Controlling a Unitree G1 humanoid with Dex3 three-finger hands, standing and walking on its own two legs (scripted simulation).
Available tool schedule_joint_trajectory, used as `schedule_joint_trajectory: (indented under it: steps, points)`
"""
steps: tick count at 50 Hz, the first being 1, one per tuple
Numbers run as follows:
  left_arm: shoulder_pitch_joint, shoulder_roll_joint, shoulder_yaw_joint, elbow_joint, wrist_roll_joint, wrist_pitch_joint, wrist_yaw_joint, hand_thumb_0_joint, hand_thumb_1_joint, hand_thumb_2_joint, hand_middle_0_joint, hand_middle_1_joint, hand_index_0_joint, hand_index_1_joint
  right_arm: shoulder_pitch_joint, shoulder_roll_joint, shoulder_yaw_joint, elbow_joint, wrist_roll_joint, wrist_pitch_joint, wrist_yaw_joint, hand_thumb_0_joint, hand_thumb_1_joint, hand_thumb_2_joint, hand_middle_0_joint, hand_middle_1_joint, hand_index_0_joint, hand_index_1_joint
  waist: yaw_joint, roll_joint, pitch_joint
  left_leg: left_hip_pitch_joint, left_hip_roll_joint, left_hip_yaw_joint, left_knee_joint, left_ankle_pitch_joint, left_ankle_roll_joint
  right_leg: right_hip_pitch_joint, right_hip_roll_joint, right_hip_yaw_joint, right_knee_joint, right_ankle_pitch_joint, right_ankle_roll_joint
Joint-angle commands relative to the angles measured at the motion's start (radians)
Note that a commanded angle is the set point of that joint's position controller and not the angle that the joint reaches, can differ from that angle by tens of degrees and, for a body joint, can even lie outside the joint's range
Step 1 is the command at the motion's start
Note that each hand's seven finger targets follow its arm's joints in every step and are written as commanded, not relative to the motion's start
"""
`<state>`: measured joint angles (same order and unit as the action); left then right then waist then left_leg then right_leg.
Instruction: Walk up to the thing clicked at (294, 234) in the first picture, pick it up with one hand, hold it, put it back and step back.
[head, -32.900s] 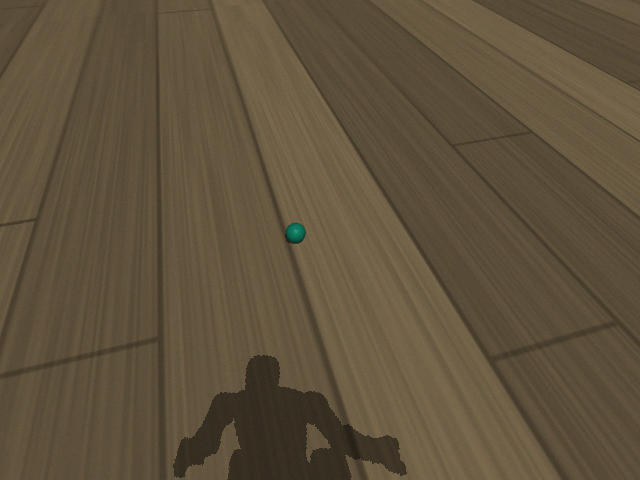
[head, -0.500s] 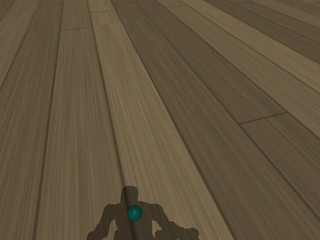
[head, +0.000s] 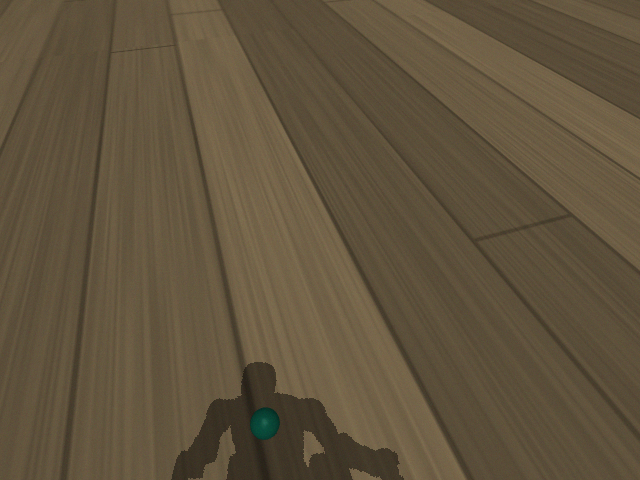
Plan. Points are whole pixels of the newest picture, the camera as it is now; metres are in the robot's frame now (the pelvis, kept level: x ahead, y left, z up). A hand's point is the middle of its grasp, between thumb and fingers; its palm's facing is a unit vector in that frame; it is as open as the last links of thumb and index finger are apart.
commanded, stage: stand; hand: left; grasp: from above
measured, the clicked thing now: (264, 423) +0.47 +0.18 -0.74
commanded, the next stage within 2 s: step back in 1.04 s
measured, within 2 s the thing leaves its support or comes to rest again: neither
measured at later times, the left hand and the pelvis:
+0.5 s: hand out of the picture +0.09 +0.24 -0.16, palm faces +0.01 -0.94 -0.33, open 7.4 cm; pelvis +0.01 +0.00 +0.00, yaw +0 degrees
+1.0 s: hand out of the picture +0.09 +0.24 -0.16, palm faces -0.01 -0.94 -0.34, open 7.4 cm; pelvis +0.01 +0.00 +0.00, yaw +0 degrees
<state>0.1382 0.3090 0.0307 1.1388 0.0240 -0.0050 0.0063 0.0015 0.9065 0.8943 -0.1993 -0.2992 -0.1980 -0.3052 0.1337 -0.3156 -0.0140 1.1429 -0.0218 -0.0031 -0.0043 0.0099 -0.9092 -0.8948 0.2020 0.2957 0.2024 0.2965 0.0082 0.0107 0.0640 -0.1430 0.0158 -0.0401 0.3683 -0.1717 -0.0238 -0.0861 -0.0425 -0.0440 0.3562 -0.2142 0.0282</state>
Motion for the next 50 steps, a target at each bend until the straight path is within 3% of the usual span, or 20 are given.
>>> schedule_joint_trajectory:
  steps: [1,7,15,21,25,32,36,50]
  points:
    - [-0.033,0.206,0.036,-0.05,-0.009,-0.016,0.016,0.0,0.9,0.9,-0.2,-0.3,-0.2,-0.301,-0.034,-0.199,-0.033,-0.051,0.003,-0.026,-0.017,0.0,-0.9,-0.9,0.2,0.3,0.2,0.3,-0.002,0.002,-0.053,0.009,0.096,-0.073,-0.068,0.112,0.038,-0.011,-0.084,0.074,-0.069,0.076,-0.038]
    - [-0.043,0.209,0.038,-0.05,-0.011,-0.018,0.016,0.0,0.9,0.9,-0.2,-0.3,-0.2,-0.301,-0.042,-0.203,-0.03,-0.052,0.004,-0.029,-0.019,0.0,-0.9,-0.9,0.2,0.3,0.2,0.3,0.0,-0.011,-0.085,0.03,0.102,-0.064,-0.056,0.223,0.039,0.021,-0.09,0.071,-0.058,0.168,-0.035]
    - [-0.053,0.214,0.039,-0.051,-0.011,-0.018,0.017,0.0,0.9,0.9,-0.2,-0.3,-0.2,-0.301,-0.046,-0.211,-0.029,-0.049,0.006,-0.027,-0.021,0.0,-0.9,-0.9,0.2,0.3,0.2,0.3,-0.003,-0.017,-0.101,0.055,0.107,-0.056,-0.046,0.274,0.039,0.028,-0.093,0.067,-0.058,0.226,-0.03]
    - [-0.061,0.216,0.035,-0.049,-0.007,-0.018,0.015,0.0,0.9,0.9,-0.2,-0.3,-0.2,-0.301,-0.061,-0.211,-0.029,-0.05,0.008,-0.023,-0.017,0.0,-0.9,-0.9,0.2,0.3,0.2,0.3,-0.008,-0.017,-0.064,0.038,0.102,-0.06,-0.072,0.163,0.03,-0.005,-0.088,0.067,-0.087,0.116,-0.032]
    - [-0.065,0.222,0.036,-0.056,-0.008,-0.022,0.014,0.0,0.9,0.9,-0.2,-0.3,-0.2,-0.301,-0.067,-0.215,-0.028,-0.052,0.008,-0.026,-0.015,0.0,-0.9,-0.9,0.2,0.3,0.2,0.3,-0.006,-0.001,-0.081,0.03,0.105,-0.059,-0.07,0.178,0.035,0.019,-0.094,0.074,-0.086,0.143,-0.034]
    - [-0.063,0.224,0.033,-0.058,-0.006,-0.021,0.01,0.0,0.9,0.9,-0.2,-0.3,-0.2,-0.3,-0.066,-0.222,-0.033,-0.049,0.008,-0.024,-0.011,0.0,-0.9,-0.9,0.2,0.3,0.2,0.3,-0.009,0.012,-0.067,0.021,0.101,-0.062,-0.086,0.104,0.031,-0.006,-0.087,0.074,-0.099,0.064,-0.039]
    - [-0.062,0.227,0.031,-0.062,-0.011,-0.025,0.011,0.0,0.9,0.9,-0.2,-0.3,-0.2,-0.3,-0.061,-0.221,-0.029,-0.049,0.008,-0.028,-0.012,0.0,-0.9,-0.9,0.2,0.3,0.2,0.3,-0.007,0.008,-0.115,0.043,0.11,-0.056,-0.063,0.228,0.036,0.035,-0.096,0.074,-0.073,0.18,-0.04]
    - [-0.05,0.226,0.023,-0.059,-0.012,-0.023,0.01,0.0,0.9,0.9,-0.2,-0.3,-0.2,-0.3,-0.059,-0.228,-0.025,-0.047,0.01,-0.026,-0.011,0.0,-0.9,-0.9,0.2,0.3,0.2,0.3,-0.006,-0.008,-0.079,0.037,0.108,-0.061,-0.077,0.195,0.034,0.007,-0.093,0.069,-0.081,0.146,-0.035]
